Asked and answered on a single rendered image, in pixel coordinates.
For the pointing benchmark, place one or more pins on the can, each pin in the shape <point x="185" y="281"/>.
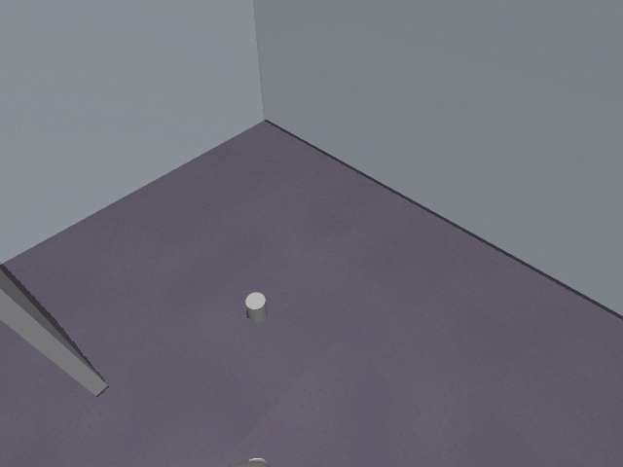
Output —
<point x="256" y="307"/>

